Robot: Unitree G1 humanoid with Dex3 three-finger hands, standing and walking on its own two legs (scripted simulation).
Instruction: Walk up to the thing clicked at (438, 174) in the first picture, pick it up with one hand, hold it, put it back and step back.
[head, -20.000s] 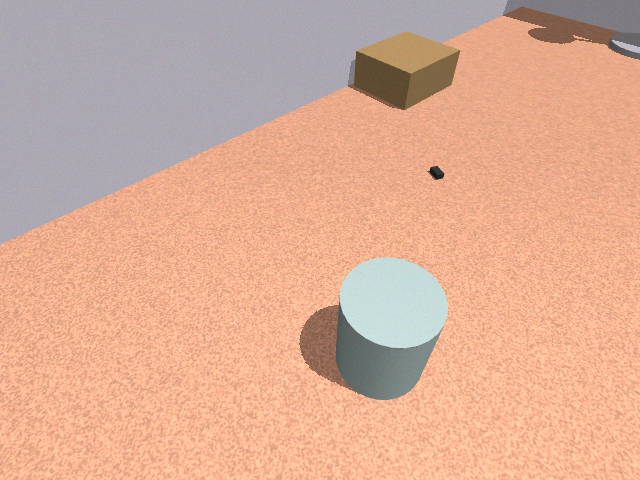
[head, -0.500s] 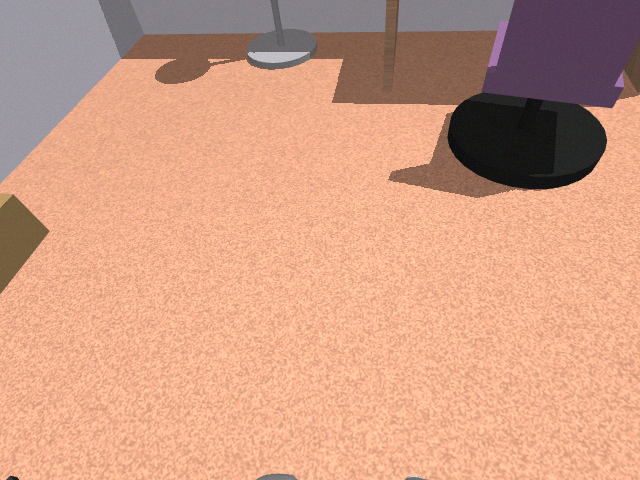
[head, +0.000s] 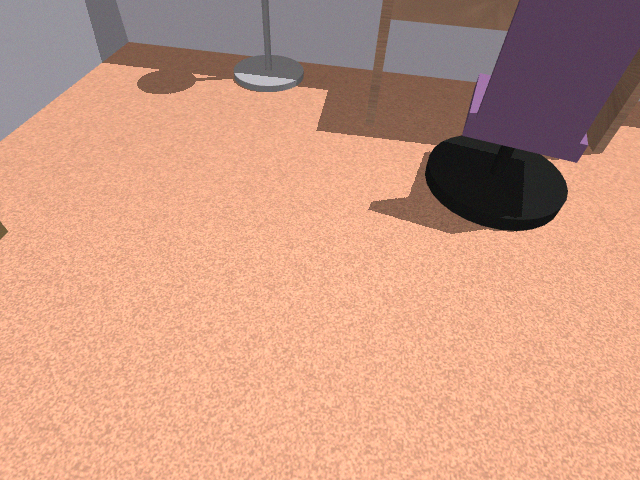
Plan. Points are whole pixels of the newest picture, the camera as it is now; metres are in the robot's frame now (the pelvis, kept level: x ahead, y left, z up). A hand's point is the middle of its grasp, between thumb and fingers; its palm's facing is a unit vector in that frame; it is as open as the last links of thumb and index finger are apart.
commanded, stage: walk up
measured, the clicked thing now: out of the picture +0.15 +0.93 -0.74
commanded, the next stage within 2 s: stand in 0.72 s
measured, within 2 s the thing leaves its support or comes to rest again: neither
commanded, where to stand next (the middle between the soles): +0.09 +0.00 m, yaw -1 degrees
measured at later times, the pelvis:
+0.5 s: pelvis +0.02 +0.00 +0.02, yaw +0 degrees
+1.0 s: pelvis +0.04 +0.00 +0.02, yaw +0 degrees
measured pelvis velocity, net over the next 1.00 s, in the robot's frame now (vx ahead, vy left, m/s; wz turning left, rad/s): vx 0.04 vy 0.00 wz -0.01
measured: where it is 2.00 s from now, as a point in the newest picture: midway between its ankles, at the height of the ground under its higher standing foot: outside the picture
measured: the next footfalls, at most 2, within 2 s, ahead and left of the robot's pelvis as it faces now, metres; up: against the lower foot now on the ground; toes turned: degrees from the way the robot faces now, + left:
none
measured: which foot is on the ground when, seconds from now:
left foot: down 0.00-1.00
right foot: down 0.00-1.00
